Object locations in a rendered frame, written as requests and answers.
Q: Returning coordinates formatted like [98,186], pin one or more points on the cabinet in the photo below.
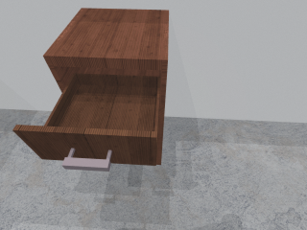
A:
[127,42]

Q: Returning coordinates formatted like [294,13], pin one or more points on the drawer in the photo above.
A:
[100,112]

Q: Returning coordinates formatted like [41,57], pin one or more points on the handle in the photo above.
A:
[87,164]

